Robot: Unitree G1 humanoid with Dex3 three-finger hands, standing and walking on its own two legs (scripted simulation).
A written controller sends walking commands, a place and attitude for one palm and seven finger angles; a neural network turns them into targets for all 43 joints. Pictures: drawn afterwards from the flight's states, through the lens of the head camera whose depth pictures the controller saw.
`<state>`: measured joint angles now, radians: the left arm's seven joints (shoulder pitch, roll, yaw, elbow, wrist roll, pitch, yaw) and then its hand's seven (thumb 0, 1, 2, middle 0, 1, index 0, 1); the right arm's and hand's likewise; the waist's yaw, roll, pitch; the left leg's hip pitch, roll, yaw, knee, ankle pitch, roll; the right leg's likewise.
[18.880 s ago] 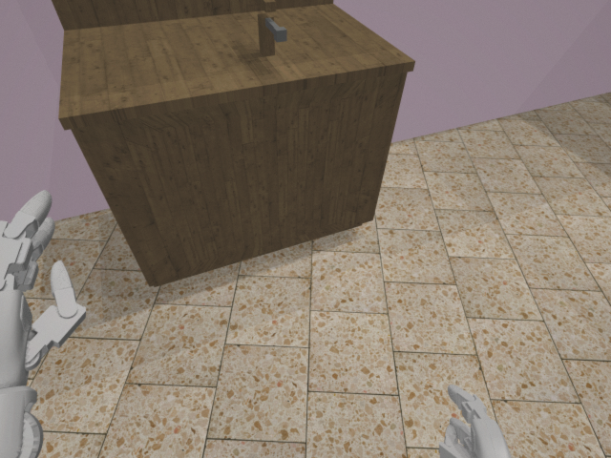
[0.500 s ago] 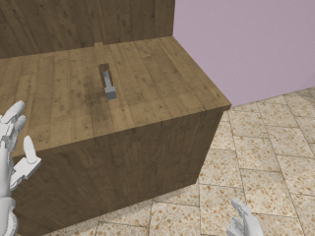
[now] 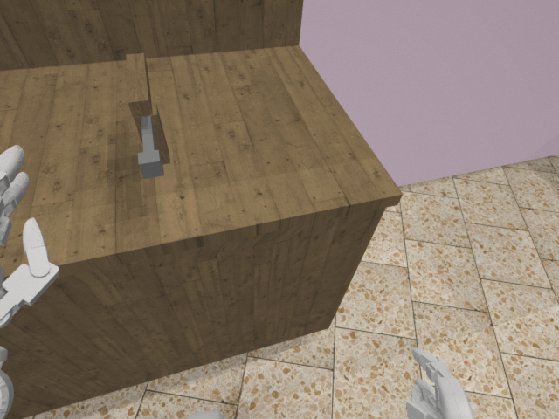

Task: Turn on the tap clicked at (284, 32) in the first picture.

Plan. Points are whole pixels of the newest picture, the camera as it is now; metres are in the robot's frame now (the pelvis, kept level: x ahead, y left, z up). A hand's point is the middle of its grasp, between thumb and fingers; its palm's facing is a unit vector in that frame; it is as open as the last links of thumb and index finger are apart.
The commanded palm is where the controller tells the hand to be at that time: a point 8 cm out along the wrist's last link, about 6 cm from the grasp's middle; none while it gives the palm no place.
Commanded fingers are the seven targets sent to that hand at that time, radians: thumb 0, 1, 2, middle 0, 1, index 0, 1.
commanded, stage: shuffle to correct the standing spot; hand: left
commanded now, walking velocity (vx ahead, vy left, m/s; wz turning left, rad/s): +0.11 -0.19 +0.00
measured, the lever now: (151, 164) +0.41 +0.22 +0.13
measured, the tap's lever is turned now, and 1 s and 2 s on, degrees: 0 0 0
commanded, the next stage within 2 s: come to a stop and stand still in 0.42 s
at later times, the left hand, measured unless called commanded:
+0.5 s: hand (178, 216) +0.29 +0.15 +0.17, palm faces +0.42 -0.81 -0.41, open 7.4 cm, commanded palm +0.23 +0.17 +0.19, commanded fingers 0.00 0.90 0.90 -0.20 -0.30 -0.20 -0.30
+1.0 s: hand (266, 206) +0.31 +0.05 +0.19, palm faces +0.42 -0.78 -0.46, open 7.4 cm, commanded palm +0.24 +0.10 +0.19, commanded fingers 0.00 0.90 0.90 -0.20 -0.30 -0.20 -0.30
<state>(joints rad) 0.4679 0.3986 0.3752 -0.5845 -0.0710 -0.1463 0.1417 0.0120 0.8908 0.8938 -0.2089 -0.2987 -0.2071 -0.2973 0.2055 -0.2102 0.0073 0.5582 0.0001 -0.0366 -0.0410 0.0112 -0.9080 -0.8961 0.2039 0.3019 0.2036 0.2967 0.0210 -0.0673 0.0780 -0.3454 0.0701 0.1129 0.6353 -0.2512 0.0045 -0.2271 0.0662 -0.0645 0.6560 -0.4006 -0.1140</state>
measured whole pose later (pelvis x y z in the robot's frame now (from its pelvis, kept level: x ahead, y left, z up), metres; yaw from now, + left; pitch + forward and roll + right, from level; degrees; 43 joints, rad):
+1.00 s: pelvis +0.09 -0.19 +0.02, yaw +2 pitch +0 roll +4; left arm 0.48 0.36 0.35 -0.54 -0.04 -0.12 0.18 0.01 0.89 0.89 -0.21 -0.30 -0.21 -0.30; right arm 0.18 -0.25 -0.02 0.58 0.02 -0.05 -0.05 0.01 -0.91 -0.90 0.20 0.30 0.20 0.30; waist 0.00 -0.03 0.09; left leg -0.30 0.00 0.07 0.61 -0.32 -0.01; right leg -0.34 -0.06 -0.07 0.56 -0.22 -0.06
